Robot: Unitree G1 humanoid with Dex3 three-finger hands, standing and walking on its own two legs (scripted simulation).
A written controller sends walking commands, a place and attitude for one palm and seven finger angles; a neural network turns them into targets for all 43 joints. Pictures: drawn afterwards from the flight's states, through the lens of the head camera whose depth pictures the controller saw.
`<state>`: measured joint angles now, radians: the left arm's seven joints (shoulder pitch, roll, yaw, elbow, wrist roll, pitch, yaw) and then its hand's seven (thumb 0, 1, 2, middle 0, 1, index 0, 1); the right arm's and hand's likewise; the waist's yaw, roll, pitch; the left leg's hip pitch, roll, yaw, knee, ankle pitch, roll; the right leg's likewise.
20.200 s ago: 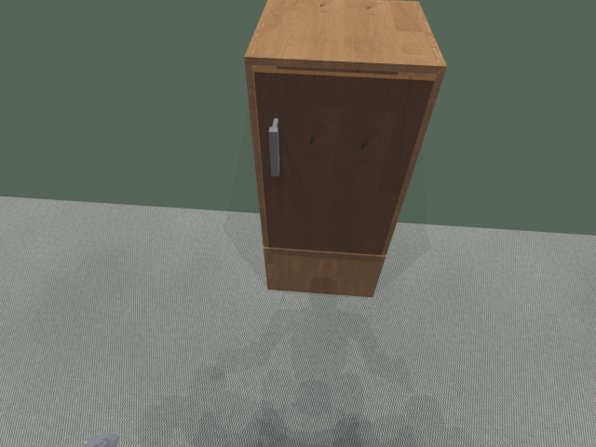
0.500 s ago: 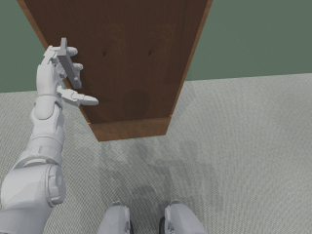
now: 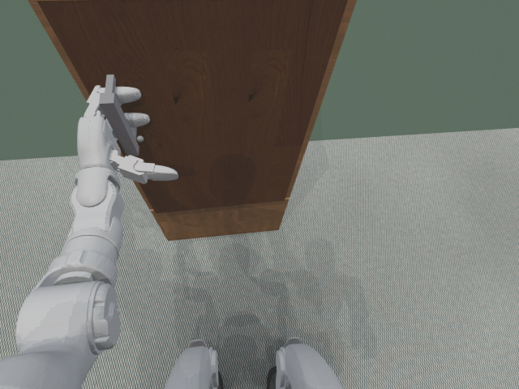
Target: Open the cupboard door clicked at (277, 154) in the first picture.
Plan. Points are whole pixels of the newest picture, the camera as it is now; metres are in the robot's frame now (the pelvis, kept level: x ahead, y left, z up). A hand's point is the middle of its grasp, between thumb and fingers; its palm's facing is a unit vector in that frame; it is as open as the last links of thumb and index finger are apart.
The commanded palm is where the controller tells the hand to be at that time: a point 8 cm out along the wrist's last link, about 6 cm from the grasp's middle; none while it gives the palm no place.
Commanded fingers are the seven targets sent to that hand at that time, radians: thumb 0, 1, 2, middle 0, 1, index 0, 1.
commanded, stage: slide the fingers in behind the handle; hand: left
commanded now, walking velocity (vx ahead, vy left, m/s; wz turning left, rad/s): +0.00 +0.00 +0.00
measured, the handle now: (122, 118) +0.53 +0.20 +0.05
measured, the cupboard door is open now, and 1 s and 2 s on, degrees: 1 1 25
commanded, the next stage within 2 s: close the thumb around the handle in 0.44 s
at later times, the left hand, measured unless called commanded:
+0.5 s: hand (140, 140) +0.48 +0.16 +0.05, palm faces +0.10 -1.00 -0.01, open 13.9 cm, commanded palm +0.46 +0.18 +0.05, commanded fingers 0.00 -0.50 0.30 -0.30 -1.20 -0.30 -1.20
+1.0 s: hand (140, 138) +0.49 +0.16 +0.05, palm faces +0.11 -0.99 -0.01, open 8.5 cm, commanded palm +0.47 +0.18 +0.05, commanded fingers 0.00 0.84 0.88 -0.40 -1.34 -0.40 -1.34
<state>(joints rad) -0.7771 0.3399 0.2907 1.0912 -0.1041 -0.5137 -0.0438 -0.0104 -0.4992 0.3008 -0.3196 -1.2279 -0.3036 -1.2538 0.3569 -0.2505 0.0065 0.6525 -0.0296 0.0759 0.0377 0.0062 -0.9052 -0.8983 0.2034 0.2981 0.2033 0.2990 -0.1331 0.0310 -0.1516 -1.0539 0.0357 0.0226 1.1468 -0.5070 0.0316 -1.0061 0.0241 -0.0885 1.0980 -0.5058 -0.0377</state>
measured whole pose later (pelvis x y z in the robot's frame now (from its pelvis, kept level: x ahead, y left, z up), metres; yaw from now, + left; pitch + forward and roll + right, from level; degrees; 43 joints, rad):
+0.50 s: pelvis +0.00 +0.01 +0.00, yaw +0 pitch +24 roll -3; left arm -0.80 0.31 0.26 1.11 -0.10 -0.53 -0.02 -0.01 -0.50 0.30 -0.31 -1.24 -0.30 -1.24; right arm 0.33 -0.24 0.01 0.65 -0.04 0.07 0.04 0.01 -0.91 -0.90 0.20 0.30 0.20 0.30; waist -0.12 0.03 -0.15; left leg -1.07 0.02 0.02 1.16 -0.51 0.04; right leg -1.01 0.01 -0.09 1.10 -0.51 -0.03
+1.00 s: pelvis -0.01 +0.01 +0.00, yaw +1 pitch +24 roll -3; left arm -0.85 0.32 0.25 1.14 -0.09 -0.54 0.01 0.00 0.31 0.65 -0.36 -1.29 -0.32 -1.29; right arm 0.35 -0.25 0.01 0.67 -0.04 0.07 0.04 0.01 -0.91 -0.90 0.20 0.30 0.20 0.30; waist -0.13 0.03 -0.15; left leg -1.09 0.02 0.01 1.17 -0.50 0.04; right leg -1.03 0.01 -0.10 1.11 -0.50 -0.03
